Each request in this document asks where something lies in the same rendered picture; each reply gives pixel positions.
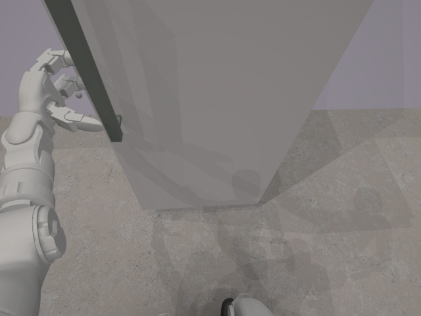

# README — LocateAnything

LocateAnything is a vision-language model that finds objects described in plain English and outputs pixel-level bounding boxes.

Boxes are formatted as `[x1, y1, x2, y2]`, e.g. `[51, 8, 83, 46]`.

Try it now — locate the robot right shin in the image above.
[233, 294, 250, 302]

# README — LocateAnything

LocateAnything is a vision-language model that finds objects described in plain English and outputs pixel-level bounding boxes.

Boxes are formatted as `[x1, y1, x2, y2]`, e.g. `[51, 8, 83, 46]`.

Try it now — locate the left robot upper arm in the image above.
[0, 205, 66, 316]

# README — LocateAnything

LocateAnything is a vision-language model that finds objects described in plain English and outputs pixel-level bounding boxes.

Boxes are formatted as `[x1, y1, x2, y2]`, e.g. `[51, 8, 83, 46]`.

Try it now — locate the handle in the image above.
[44, 0, 123, 142]

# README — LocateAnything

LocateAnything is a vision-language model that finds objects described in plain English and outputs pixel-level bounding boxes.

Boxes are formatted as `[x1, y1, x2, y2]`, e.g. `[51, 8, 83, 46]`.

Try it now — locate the robot right thigh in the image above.
[228, 298, 273, 316]

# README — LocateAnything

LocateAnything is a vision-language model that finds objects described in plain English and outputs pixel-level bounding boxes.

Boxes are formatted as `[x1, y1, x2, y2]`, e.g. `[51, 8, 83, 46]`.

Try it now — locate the left robot hand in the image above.
[18, 48, 104, 133]

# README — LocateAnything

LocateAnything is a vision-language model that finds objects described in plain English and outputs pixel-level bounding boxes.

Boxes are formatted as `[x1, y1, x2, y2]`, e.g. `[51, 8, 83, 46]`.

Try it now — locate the fridge door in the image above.
[41, 0, 374, 210]

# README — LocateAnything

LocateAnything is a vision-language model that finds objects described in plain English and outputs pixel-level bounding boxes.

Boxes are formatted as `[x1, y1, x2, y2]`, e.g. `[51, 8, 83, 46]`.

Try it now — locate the robot left forearm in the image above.
[0, 112, 55, 213]

